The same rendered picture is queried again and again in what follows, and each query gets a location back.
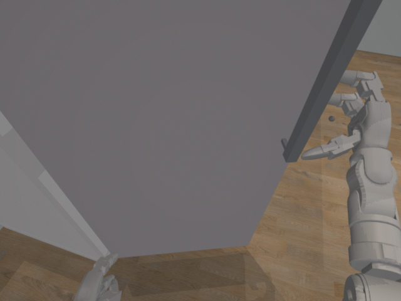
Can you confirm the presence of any fridge door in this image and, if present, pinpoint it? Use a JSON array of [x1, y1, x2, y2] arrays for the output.
[[0, 0, 351, 258]]

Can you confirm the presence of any right robot upper arm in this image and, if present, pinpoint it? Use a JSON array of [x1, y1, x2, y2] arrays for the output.
[[342, 273, 401, 301]]

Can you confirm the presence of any right robot hand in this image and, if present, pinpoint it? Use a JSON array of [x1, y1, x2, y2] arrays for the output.
[[301, 70, 392, 160]]

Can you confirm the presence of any handle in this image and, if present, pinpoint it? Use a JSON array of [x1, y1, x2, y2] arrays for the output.
[[281, 0, 383, 162]]

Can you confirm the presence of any right robot forearm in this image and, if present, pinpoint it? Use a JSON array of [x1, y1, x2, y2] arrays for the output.
[[346, 147, 401, 283]]

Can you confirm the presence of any left robot hand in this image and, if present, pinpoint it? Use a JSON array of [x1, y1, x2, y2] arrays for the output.
[[74, 253, 122, 301]]

